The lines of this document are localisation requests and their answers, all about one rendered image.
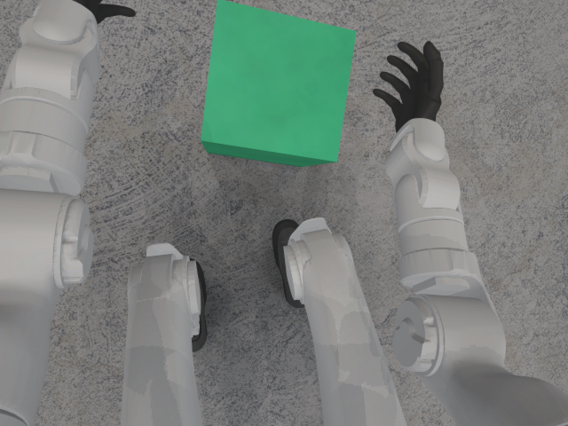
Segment robot left shin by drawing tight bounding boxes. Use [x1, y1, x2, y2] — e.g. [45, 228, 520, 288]
[127, 243, 200, 335]

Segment right robot hand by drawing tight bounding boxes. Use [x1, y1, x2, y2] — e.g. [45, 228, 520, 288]
[373, 41, 444, 133]

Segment left robot forearm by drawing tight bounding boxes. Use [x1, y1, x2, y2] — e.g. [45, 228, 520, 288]
[0, 0, 100, 196]

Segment carton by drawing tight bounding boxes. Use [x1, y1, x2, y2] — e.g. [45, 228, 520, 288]
[201, 0, 357, 167]

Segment robot right upper arm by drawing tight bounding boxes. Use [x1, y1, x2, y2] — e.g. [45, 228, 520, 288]
[392, 294, 568, 426]

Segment left robot thigh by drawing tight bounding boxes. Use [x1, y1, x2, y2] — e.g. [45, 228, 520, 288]
[121, 254, 203, 426]

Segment right robot forearm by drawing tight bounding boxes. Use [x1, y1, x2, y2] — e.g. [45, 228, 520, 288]
[384, 118, 506, 358]

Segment left robot hand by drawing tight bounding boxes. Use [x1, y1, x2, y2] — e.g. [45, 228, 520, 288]
[73, 0, 136, 24]

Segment robot left upper arm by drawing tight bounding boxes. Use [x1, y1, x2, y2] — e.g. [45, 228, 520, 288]
[0, 188, 94, 426]

